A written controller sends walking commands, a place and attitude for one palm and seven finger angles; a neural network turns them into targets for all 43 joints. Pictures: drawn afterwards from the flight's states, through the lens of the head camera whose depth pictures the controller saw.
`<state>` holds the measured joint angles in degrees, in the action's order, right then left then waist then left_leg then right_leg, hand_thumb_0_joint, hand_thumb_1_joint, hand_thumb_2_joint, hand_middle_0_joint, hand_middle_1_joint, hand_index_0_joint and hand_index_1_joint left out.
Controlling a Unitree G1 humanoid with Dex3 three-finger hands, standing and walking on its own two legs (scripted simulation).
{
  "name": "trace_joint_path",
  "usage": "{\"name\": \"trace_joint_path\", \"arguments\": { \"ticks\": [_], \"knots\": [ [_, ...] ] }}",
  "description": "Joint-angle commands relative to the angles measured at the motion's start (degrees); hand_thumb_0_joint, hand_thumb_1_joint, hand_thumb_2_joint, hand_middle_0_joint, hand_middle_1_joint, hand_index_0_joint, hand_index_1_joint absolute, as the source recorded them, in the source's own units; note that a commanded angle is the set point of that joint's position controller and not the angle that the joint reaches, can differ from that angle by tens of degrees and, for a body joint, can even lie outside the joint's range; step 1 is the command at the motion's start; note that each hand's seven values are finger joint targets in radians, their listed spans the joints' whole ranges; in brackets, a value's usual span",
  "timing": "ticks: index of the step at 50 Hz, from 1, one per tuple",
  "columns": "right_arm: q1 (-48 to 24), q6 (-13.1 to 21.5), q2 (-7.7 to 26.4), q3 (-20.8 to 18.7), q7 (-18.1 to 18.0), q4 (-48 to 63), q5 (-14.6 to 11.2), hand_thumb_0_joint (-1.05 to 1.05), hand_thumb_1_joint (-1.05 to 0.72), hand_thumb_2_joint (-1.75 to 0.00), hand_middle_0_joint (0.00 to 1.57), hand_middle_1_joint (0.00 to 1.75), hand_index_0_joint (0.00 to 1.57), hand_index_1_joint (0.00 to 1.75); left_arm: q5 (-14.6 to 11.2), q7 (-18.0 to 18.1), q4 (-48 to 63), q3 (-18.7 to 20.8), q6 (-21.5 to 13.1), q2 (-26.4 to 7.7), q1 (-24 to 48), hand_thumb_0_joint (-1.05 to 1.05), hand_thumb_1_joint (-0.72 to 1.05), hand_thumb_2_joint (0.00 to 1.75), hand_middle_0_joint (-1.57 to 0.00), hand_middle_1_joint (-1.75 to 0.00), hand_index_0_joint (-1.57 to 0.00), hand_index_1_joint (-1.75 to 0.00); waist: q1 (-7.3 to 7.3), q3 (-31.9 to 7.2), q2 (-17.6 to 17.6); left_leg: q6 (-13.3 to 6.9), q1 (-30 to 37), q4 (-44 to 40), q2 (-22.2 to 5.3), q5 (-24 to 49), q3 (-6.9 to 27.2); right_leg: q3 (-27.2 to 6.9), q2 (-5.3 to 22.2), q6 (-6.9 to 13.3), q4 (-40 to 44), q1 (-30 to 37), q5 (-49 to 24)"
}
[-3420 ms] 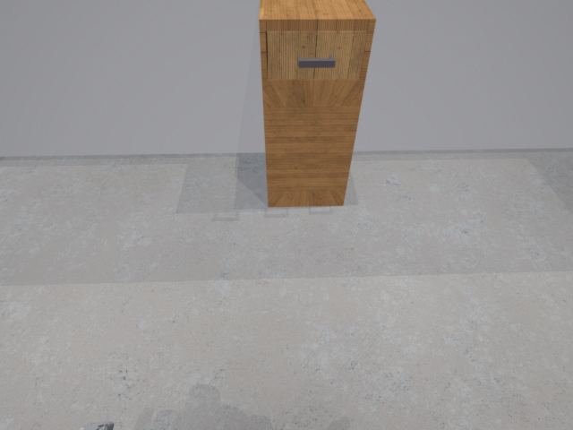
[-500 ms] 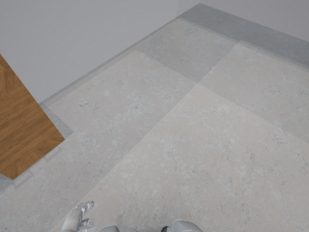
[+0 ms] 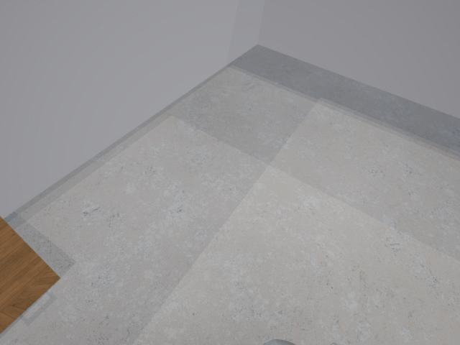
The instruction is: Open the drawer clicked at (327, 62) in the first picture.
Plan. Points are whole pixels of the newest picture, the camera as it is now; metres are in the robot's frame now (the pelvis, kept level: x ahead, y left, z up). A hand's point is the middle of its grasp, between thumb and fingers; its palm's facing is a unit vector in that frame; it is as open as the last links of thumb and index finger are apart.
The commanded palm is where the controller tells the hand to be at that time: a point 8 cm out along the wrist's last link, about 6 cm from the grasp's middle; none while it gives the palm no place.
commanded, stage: walk to a spot facing it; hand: left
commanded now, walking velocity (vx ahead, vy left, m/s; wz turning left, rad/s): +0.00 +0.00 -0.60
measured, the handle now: out of the picture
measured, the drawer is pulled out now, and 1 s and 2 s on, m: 0.00 0.00 0.00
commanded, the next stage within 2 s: turn to face it in 0.10 s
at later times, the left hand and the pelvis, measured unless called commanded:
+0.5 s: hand (189, 292) +0.25 +0.10 -0.16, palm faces -0.14 -0.97 -0.21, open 7.4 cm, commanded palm none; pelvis +0.09 -0.04 -0.01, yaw -5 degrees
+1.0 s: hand out of the picture +0.11 +0.22 -0.17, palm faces +0.23 -0.94 -0.27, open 7.4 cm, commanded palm none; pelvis +0.09 -0.01 +0.00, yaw +11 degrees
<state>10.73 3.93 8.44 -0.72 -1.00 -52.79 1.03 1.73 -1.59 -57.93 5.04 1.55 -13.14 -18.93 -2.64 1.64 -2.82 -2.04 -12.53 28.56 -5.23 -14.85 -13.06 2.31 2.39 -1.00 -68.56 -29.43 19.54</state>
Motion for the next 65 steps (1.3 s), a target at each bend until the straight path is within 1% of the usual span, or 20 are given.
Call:
{"name": "trace_joint_path", "arguments": {
  "ticks": [1, 11, 14, 15, 16, 17, 18, 23, 33, 34, 35, 36, 42, 50, 56, 57, 59, 60, 63, 65],
  "knots": [
    [5.7, 0.2, 8.7, -2.5, -1.0, 0.0, -0.2, 0.0, -0.9, -0.9, 0.2, 0.3, 0.2, 0.3, -0.2, -0.4, 5.0, 0.8, 0.2, -0.5, 0.7, 0.0, 0.9, 0.9, -0.2, -0.3, -0.2, -0.3, 1.67, -0.3, 10.4, -3.0, 4.0, -12.1, -14.9, 27.7, 4.8, -0.5, 3.2, -2.1, -0.5, -5.7, -4.5],
    [11.0, -1.9, 10.2, -4.3, -0.7, -3.3, 0.7, 0.0, -0.9, -0.9, 0.2, 0.3, 0.2, 0.3, 0.0, 0.2, 8.5, -0.2, 0.1, 1.3, 12.0, 0.0, 0.9, 0.9, -0.2, -0.3, -0.2, -0.3, 5.67, 0.9, 14.5, -3.8, 9.7, -5.3, -15.9, 34.7, -0.9, 5.0, 1.0, -0.7, 24.6, 0.7, -2.1],
    [10.6, -2.2, 9.8, -4.0, -0.5, -4.7, 0.2, 0.0, -0.9, -0.9, 0.2, 0.3, 0.2, 0.3, 0.3, 1.3, 5.3, -0.5, -1.6, -0.1, 4.0, 0.0, 0.9, 0.9, -0.2, -0.3, -0.2, -0.3, 1.36, -3.9, 10.2, -1.2, 6.7, 5.6, -13.6, 36.3, -0.5, 5.9, -1.0, 0.9, 39.8, 16.4, -12.1],
    [11.9, -2.0, 7.6, -3.3, -0.2, -5.0, -0.3, 0.0, -0.9, -0.9, 0.2, 0.3, 0.2, 0.3, 0.6, 2.1, 3.2, -0.1, -2.7, -3.7, -0.8, 0.0, 0.9, 0.9, -0.2, -0.3, -0.2, -0.3, -0.48, -9.1, 3.0, 1.6, -1.3, 14.3, -10.4, 25.9, -1.4, -0.4, 5.5, 2.6, 41.8, 29.6, -28.8],
    [12.7, -2.0, 2.8, -1.9, -0.1, -4.2, -1.1, 0.0, -0.9, -0.9, 0.2, 0.3, 0.2, 0.3, 0.2, 2.8, 1.1, 0.3, -4.0, -8.4, -4.3, 0.0, 0.9, 0.9, -0.2, -0.3, -0.2, -0.3, -0.94, -15.3, -9.3, 4.5, -12.9, 24.7, -3.4, -13.4, -0.4, -14.1, 21.0, 8.9, 40.7, 40.9, -55.6],
    [11.1, -3.0, 4.3, -1.9, -0.8, -3.7, -1.3, 0.0, -0.9, -0.9, 0.2, 0.3, 0.2, 0.3, -0.9, 2.8, 0.9, -0.4, -4.1, -10.1, -3.5, 0.0, 0.9, 0.9, -0.2, -0.3, -0.2, -0.3, -1.05, -16.1, -7.0, 4.3, -11.4, 28.7, -2.2, -23.9, 8.6, -11.5, 22.8, 13.3, 41.3, 36.8, -61.9],
    [10.8, -3.6, 4.4, -2.1, -0.8, -3.8, -1.1, 0.0, -0.9, -0.9, 0.2, 0.3, 0.2, 0.3, -0.8, 3.0, 1.6, 0.0, -4.0, -10.1, -0.4, 0.0, 0.9, 0.9, -0.2, -0.3, -0.2, -0.3, -0.29, -15.3, -11.8, 4.1, -12.4, 31.6, -1.6, -23.3, 10.8, -11.6, 21.8, 13.5, 43.1, 33.3, -57.2],
    [10.4, -6.0, 3.5, -2.7, 0.0, -6.3, -0.5, 0.0, -0.9, -0.9, 0.2, 0.3, 0.2, 0.3, -0.5, 4.0, 4.2, -1.2, -2.3, -5.5, 10.2, 0.0, 0.9, 0.9, -0.2, -0.3, -0.2, -0.3, 3.39, -1.6, -5.3, 5.2, -12.2, 33.8, -1.3, -13.2, 9.9, 0.4, 18.4, 9.5, 48.2, 16.7, -33.7],
    [8.7, -5.5, 5.0, -4.0, 1.7, -1.3, 0.1, 0.0, -0.9, -0.9, 0.2, 0.3, 0.2, 0.3, -0.6, 3.7, 7.1, 0.9, -0.7, -6.5, 10.1, 0.0, 0.9, 0.9, -0.2, -0.3, -0.2, -0.3, 4.57, -2.2, -3.4, 4.3, -2.7, 6.8, 0.8, -0.4, 4.0, 8.1, 17.3, 4.0, 39.1, 12.2, -11.1],
    [10.5, -5.2, 8.1, -4.7, 1.8, -1.0, 0.2, 0.0, -0.9, -0.9, 0.2, 0.3, 0.2, 0.3, -0.8, 3.5, 7.9, 0.8, -0.1, -4.8, 9.8, 0.0, 0.9, 0.9, -0.2, -0.3, -0.2, -0.3, 5.63, -2.5, 6.9, 2.3, 0.8, -1.3, -3.1, 3.9, 11.9, 9.6, 13.9, 1.3, 30.8, 7.1, -2.8],
    [12.7, -4.7, 14.4, -6.1, 1.5, 0.1, 0.8, 0.0, -0.9, -0.9, 0.2, 0.3, 0.2, 0.3, -1.3, 3.0, 10.3, 0.4, 0.3, -1.2, 9.7, 0.0, 0.9, 0.9, -0.2, -0.3, -0.2, -0.3, 6.87, -1.6, 23.5, -4.7, 2.6, -10.3, -17.0, 14.4, 32.9, 11.4, 5.8, -3.5, 17.5, -3.8, 14.8],
    [14.3, -4.5, 16.9, -6.7, 1.0, -0.3, 1.1, 0.0, -0.9, -0.9, 0.2, 0.3, 0.2, 0.3, -0.6, 3.0, 12.3, -0.1, 0.3, -1.6, 14.2, 0.0, 0.9, 0.9, -0.2, -0.3, -0.2, -0.3, 9.04, -2.6, 20.0, -10.3, 0.8, -13.6, -21.7, 12.7, 40.4, 4.4, 3.8, -2.9, 5.0, -5.4, 18.7],
    [3.1, -3.2, 13.3, -5.1, -0.2, 2.5, 0.2, 0.0, -0.9, -0.9, 0.2, 0.3, 0.2, 0.3, -0.7, 2.2, 8.0, 0.8, 0.1, -3.3, 8.6, 0.0, 0.9, 0.9, -0.2, -0.3, -0.2, -0.3, 3.61, -5.9, 9.2, -6.5, 3.7, -10.0, -9.8, 17.7, 24.1, -1.7, 3.9, -3.9, 2.4, -4.2, 1.6],
    [3.2, -4.7, 16.0, -6.1, 0.5, 2.5, 0.3, 0.0, -0.9, -0.9, 0.2, 0.3, 0.2, 0.3, -1.0, 2.6, 9.6, 0.4, 0.4, -4.3, 10.2, 0.0, 0.9, 0.9, -0.2, -0.3, -0.2, -0.3, 5.22, -4.2, 11.0, -8.0, 4.0, -10.7, -8.9, 12.3, 29.9, -1.6, 1.5, -4.3, 15.9, 0.4, 5.0],
    [-2.2, -5.8, 16.8, -6.9, 1.2, 4.7, 0.2, 0.0, -0.9, -0.9, 0.2, 0.3, 0.2, 0.3, -1.5, 3.1, 9.4, 0.2, -0.4, -5.0, 3.0, 0.0, 0.9, 0.9, -0.2, -0.3, -0.2, -0.3, 2.02, -5.0, 12.1, -5.6, -5.5, -7.0, -5.0, 8.9, 32.8, -0.3, -1.4, -2.8, 35.7, 16.2, -0.5],
    [-2.9, -5.9, 15.8, -6.9, 1.4, 5.4, -0.1, 0.0, -0.9, -0.9, 0.2, 0.3, 0.2, 0.3, -1.4, 3.2, 9.2, 0.6, -0.8, -6.0, 0.5, 0.0, 0.9, 0.9, -0.2, -0.3, -0.2, -0.3, 0.7, -5.0, 9.4, -3.3, -10.6, -4.0, -2.5, 4.7, 31.3, -0.4, -0.1, -2.3, 44.6, 22.9, -4.7],
    [-2.1, -6.1, 9.5, -5.8, 2.0, 7.9, -0.3, 0.0, -0.9, -0.9, 0.2, 0.3, 0.2, 0.3, 0.1, 3.8, 11.3, 1.8, -1.5, -15.4, 1.4, 0.0, 0.9, 0.9, -0.2, -0.3, -0.2, -0.3, 0.35, -2.3, -16.1, 4.9, -26.9, 23.6, 10.0, -16.4, 15.4, -25.9, 25.8, 7.7, 58.6, 24.7, 2.5],
    [-2.9, -6.4, 12.5, -6.5, 2.1, 8.0, 0.4, 0.0, -0.9, -0.9, 0.2, 0.3, 0.2, 0.3, -0.4, 3.9, 12.7, 1.3, -1.2, -14.1, 4.6, 0.0, 0.9, 0.9, -0.2, -0.3, -0.2, -0.3, 1.26, -2.0, -9.0, 3.7, -23.0, 33.3, 6.5, -15.5, 17.8, -21.3, 26.1, 9.4, 57.8, 16.3, 3.4],
    [-1.5, -7.2, 11.8, -6.4, 3.0, 4.9, 0.5, 0.0, -0.9, -0.9, 0.2, 0.3, 0.2, 0.3, -0.4, 3.6, 13.4, -0.2, -1.8, -8.5, 11.3, 0.0, 0.9, 0.9, -0.2, -0.3, -0.2, -0.3, 4.79, 2.9, -8.7, 5.1, -22.2, 42.2, 3.6, -6.4, 15.1, -7.4, 16.4, 6.1, 53.3, 12.6, -7.1],
    [-1.6, -7.2, 10.5, -5.9, 3.3, 4.6, 0.1, 0.0, -0.9, -0.9, 0.2, 0.3, 0.2, 0.3, -0.1, 3.6, 13.1, -0.4, -2.0, -8.4, 9.8, 0.0, 0.9, 0.9, -0.2, -0.3, -0.2, -0.3, 4.26, 2.5, -8.6, 5.9, -20.3, 38.7, 3.3, -6.4, 12.6, -2.7, 15.7, 5.9, 51.1, 14.5, -14.6]
  ]
}}
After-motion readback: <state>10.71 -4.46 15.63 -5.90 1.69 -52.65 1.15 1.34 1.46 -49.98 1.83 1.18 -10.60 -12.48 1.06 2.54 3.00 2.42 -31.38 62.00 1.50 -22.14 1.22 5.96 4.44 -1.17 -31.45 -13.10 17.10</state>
